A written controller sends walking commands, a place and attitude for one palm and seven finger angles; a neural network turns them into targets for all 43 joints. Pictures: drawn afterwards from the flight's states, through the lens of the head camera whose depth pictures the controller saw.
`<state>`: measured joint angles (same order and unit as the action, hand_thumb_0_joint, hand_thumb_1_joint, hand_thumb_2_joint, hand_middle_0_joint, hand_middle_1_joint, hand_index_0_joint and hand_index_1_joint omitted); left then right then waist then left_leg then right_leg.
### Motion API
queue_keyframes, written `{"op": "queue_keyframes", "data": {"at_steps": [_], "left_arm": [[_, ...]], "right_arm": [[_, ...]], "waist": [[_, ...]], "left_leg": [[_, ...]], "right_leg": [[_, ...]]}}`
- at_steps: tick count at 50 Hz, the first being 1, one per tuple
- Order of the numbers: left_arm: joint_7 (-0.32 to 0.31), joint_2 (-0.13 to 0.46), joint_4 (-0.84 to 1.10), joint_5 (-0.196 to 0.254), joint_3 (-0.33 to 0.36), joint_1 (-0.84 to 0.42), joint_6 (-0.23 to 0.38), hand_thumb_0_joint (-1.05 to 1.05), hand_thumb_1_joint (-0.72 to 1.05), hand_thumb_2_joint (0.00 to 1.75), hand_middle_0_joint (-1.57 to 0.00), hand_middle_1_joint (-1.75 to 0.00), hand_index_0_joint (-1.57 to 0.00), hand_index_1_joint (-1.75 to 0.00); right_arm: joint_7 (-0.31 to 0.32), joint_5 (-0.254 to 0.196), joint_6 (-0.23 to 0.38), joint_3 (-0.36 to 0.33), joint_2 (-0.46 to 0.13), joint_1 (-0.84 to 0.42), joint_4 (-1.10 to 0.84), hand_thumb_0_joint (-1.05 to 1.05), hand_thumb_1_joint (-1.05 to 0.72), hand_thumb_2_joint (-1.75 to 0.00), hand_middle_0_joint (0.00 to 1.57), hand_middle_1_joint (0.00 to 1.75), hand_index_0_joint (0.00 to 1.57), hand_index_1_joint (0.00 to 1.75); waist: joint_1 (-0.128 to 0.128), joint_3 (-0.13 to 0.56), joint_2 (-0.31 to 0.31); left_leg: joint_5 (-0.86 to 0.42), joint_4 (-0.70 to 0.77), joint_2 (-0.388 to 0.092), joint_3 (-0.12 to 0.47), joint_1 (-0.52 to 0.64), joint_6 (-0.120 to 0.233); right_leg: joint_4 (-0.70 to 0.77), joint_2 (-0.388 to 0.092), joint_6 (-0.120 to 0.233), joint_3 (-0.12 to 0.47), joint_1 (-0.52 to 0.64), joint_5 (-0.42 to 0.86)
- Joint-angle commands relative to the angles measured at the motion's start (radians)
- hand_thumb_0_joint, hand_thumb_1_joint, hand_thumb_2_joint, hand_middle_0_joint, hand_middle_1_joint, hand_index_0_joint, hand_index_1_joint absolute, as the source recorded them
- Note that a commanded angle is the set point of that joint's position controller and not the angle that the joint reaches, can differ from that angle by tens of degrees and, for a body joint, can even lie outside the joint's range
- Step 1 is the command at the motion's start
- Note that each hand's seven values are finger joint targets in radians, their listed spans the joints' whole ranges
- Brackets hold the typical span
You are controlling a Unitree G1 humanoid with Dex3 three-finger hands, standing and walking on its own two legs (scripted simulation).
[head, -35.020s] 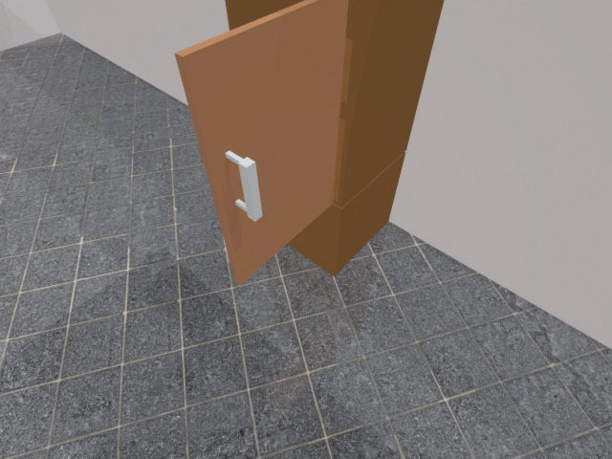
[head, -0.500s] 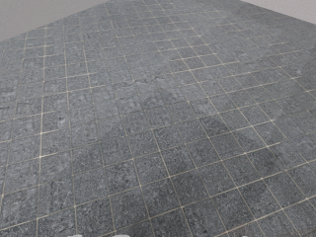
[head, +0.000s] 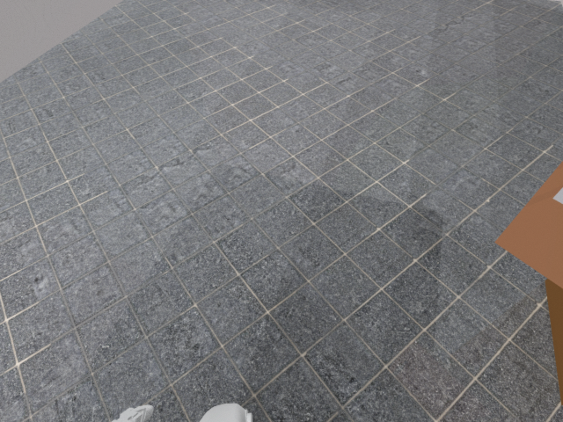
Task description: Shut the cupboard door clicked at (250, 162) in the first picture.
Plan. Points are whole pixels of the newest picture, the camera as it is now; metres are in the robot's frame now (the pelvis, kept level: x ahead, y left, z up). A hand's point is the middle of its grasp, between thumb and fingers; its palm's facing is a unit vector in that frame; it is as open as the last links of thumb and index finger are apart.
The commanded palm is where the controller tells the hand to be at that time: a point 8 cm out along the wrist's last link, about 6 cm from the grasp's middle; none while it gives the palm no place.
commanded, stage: turn to face it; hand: left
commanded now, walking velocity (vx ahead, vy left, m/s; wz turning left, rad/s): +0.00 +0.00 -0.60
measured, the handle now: out of the picture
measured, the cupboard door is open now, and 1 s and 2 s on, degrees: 59 59 59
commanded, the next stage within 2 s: take the last steps up to it in 1.30 s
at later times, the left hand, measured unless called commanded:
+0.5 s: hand (159, 415) +0.15 +0.22 -0.16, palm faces -0.25 -0.95 -0.20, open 7.4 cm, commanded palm none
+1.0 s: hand (222, 397) +0.18 +0.12 -0.15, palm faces -0.53 -0.82 -0.23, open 7.4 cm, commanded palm none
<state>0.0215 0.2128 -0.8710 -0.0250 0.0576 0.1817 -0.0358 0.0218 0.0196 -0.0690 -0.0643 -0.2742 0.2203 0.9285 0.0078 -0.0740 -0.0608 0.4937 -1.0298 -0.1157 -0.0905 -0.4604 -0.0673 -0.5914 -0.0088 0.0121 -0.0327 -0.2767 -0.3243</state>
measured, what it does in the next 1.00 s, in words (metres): steps on the spot, turning right: left foot, then right foot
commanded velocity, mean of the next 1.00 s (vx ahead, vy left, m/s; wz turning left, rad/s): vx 0.00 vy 0.00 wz -0.57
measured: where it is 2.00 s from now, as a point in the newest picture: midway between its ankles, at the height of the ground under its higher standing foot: outside the picture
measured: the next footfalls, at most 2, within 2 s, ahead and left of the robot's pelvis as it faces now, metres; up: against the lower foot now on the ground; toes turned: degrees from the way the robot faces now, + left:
left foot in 0.26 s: +0.09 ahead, +0.13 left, +0.00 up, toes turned -6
right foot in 0.68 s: -0.02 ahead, -0.12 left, +0.00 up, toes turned -30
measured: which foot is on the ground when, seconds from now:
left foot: up 0.00-0.24, down 0.26-0.68, up 0.70-1.00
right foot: down 0.00-0.26, up 0.28-0.66, down 0.68-1.00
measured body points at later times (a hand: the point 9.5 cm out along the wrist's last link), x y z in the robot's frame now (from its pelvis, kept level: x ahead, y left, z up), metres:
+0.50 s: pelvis +0.01 +0.03 +0.01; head +0.06 +0.05 +0.46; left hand +0.16 +0.27 -0.14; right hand +0.02 -0.23 -0.11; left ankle +0.05 +0.13 -0.73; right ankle -0.06 -0.10 -0.64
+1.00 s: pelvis +0.01 +0.00 +0.01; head +0.04 -0.02 +0.46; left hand +0.21 +0.16 -0.13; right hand -0.07 -0.27 -0.13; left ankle +0.10 +0.11 -0.68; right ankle -0.06 -0.10 -0.73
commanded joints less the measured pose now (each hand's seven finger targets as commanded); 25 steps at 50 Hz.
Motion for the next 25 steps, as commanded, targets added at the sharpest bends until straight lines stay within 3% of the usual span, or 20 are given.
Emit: {"op": "queue_keyframes", "data": {"at_steps": [1, 4, 6, 8, 10, 11, 12, 13, 14, 15, 16, 17, 19, 21, 25], "left_arm": [[-0.032, 0.201, 0.070, 0.005, 0.049, -0.002, 0.019, 0.00, 0.90, 0.90, -0.20, -0.30, -0.20, -0.30], [-0.032, 0.216, 0.066, 0.000, 0.052, 0.020, 0.021, 0.00, 0.90, 0.90, -0.20, -0.30, -0.20, -0.30], [-0.030, 0.225, 0.059, -0.002, 0.056, 0.043, 0.016, 0.00, 0.90, 0.90, -0.20, -0.30, -0.20, -0.30], [-0.029, 0.233, 0.058, -0.004, 0.060, 0.036, 0.012, 0.00, 0.90, 0.90, -0.20, -0.30, -0.20, -0.30], [-0.028, 0.234, 0.061, -0.002, 0.062, 0.005, 0.006, 0.00, 0.90, 0.90, -0.20, -0.30, -0.20, -0.30], [-0.027, 0.223, 0.062, 0.004, 0.060, -0.018, 0.002, 0.00, 0.90, 0.90, -0.20, -0.30, -0.20, -0.30], [-0.026, 0.188, 0.071, 0.012, 0.052, -0.028, -0.004, 0.00, 0.90, 0.90, -0.20, -0.30, -0.20, -0.30], [-0.018, 0.119, 0.086, 0.023, 0.040, 0.013, -0.010, 0.00, 0.90, 0.90, -0.20, -0.30, -0.20, -0.30], [-0.015, 0.125, 0.100, 0.016, 0.036, -0.005, -0.009, 0.00, 0.90, 0.90, -0.20, -0.30, -0.20, -0.30], [-0.010, 0.142, 0.106, 0.007, 0.045, -0.014, -0.012, 0.00, 0.90, 0.90, -0.20, -0.30, -0.20, -0.30], [-0.004, 0.153, 0.079, -0.004, 0.056, 0.012, -0.019, 0.00, 0.90, 0.90, -0.20, -0.30, -0.20, -0.30], [0.005, 0.156, 0.064, -0.005, 0.062, 0.010, -0.023, 0.00, 0.90, 0.90, -0.20, -0.30, -0.20, -0.30], [0.018, 0.136, 0.056, -0.003, 0.059, 0.014, -0.027, 0.00, 0.90, 0.90, -0.20, -0.30, -0.20, -0.30], [0.019, 0.115, 0.058, 0.002, 0.052, -0.001, -0.031, 0.00, 0.90, 0.90, -0.20, -0.30, -0.20, -0.30], [0.022, 0.091, 0.077, 0.004, 0.042, -0.056, -0.032, 0.00, 0.90, 0.90, -0.20, -0.30, -0.20, -0.30]], "right_arm": [[-0.007, -0.003, 0.039, -0.016, -0.069, -0.048, -0.110, 0.00, -0.90, -0.90, 0.20, 0.30, 0.20, 0.30], [-0.009, -0.006, 0.040, -0.013, -0.053, -0.044, -0.106, 0.00, -0.90, -0.90, 0.20, 0.30, 0.20, 0.30], [-0.006, -0.007, 0.042, -0.011, -0.045, -0.070, -0.120, 0.00, -0.90, -0.90, 0.20, 0.30, 0.20, 0.30], [-0.001, -0.012, 0.050, -0.008, -0.044, -0.069, -0.128, 0.00, -0.90, -0.90, 0.20, 0.30, 0.20, 0.30], [0.005, -0.017, 0.056, -0.008, -0.044, -0.018, -0.115, 0.00, -0.90, -0.90, 0.20, 0.30, 0.20, 0.30], [0.008, -0.017, 0.062, -0.007, -0.047, 0.027, -0.098, 0.00, -0.90, -0.90, 0.20, 0.30, 0.20, 0.30], [0.013, -0.015, 0.072, -0.012, -0.085, 0.072, -0.086, 0.00, -0.90, -0.90, 0.20, 0.30, 0.20, 0.30], [0.017, 0.001, 0.082, -0.026, -0.183, 0.091, -0.088, 0.00, -0.90, -0.90, 0.20, 0.30, 0.20, 0.30], [0.019, 0.003, 0.075, -0.035, -0.226, 0.111, -0.102, 0.00, -0.90, -0.90, 0.20, 0.30, 0.20, 0.30], [0.019, 0.013, 0.071, -0.024, -0.216, 0.082, -0.119, 0.00, -0.90, -0.90, 0.20, 0.30, 0.20, 0.30], [0.022, 0.014, 0.078, -0.009, -0.160, 0.016, -0.125, 0.00, -0.90, -0.90, 0.20, 0.30, 0.20, 0.30], [0.024, 0.013, 0.080, -0.006, -0.150, -0.026, -0.141, 0.00, -0.90, -0.90, 0.20, 0.30, 0.20, 0.30], [0.027, 0.011, 0.080, 0.001, -0.126, -0.042, -0.144, 0.00, -0.90, -0.90, 0.20, 0.30, 0.20, 0.30], [0.027, 0.011, 0.080, -0.003, -0.121, 0.009, -0.119, 0.00, -0.90, -0.90, 0.20, 0.30, 0.20, 0.30], [0.020, 0.010, 0.075, -0.018, -0.135, 0.063, -0.090, 0.00, -0.90, -0.90, 0.20, 0.30, 0.20, 0.30]], "waist": [[-0.006, 0.086, 0.255], [-0.013, 0.127, 0.192], [-0.029, 0.117, 0.194], [-0.028, 0.113, 0.212], [-0.001, 0.112, 0.219], [0.024, 0.119, 0.213], [0.044, 0.133, 0.133], [0.037, 0.153, -0.163], [0.047, 0.143, -0.249], [0.037, 0.110, -0.156], [-0.001, 0.092, -0.137], [-0.015, 0.061, -0.133], [-0.022, 0.063, -0.130], [-0.005, 0.095, -0.120], [0.029, 0.110, -0.121]], "left_leg": [[-0.113, -0.092, 0.012, 0.079, -0.132, -0.022], [-0.114, 0.035, 0.043, 0.061, -0.075, -0.027], [-0.095, 0.123, 0.062, 0.056, -0.049, -0.026], [-0.073, 0.237, 0.076, 0.058, 0.006, -0.019], [-0.135, 0.387, 0.094, 0.053, 0.124, -0.011], [-0.234, 0.510, 0.100, 0.050, 0.224, -0.007], [-0.296, 0.639, 0.041, 0.087, 0.357, 0.005], [-0.319, 0.746, -0.201, 0.354, 0.454, 0.083], [-0.382, 0.767, -0.359, 0.477, 0.384, 0.178], [-0.372, 0.770, -0.370, 0.454, 0.282, 0.228], [-0.349, 0.793, -0.310, 0.372, 0.247, 0.200], [-0.366, 0.779, -0.271, 0.297, 0.222, 0.185], [-0.481, 0.738, -0.217, 0.161, 0.264, 0.170], [-0.582, 0.705, -0.207, 0.109, 0.347, 0.177], [-0.564, 0.690, -0.241, 0.062, 0.382, 0.194]], "right_leg": [[0.241, -0.215, 0.157, 0.257, 0.121, 0.465], [0.230, -0.208, 0.164, 0.277, 0.152, 0.432], [0.225, -0.209, 0.178, 0.325, 0.135, 0.410], [0.204, -0.214, 0.183, 0.367, 0.111, 0.433], [0.162, -0.195, 0.154, 0.388, 0.045, 0.432], [0.126, -0.162, 0.116, 0.375, -0.012, 0.394], [0.057, -0.096, 0.064, 0.320, -0.107, 0.278], [-0.138, 0.054, -0.003, 0.193, -0.269, -0.058], [-0.372, 0.056, -0.034, 0.086, -0.280, -0.305], [-0.503, 0.014, -0.034, 0.112, -0.255, -0.289], [-0.570, 0.004, -0.046, 0.114, -0.268, -0.210], [-0.617, -0.007, -0.053, 0.097, -0.274, -0.168], [-0.614, -0.025, -0.066, 0.063, -0.283, -0.113], [-0.570, -0.021, -0.076, 0.040, -0.288, -0.102], [-0.403, -0.036, -0.074, -0.007, -0.242, -0.124]]}}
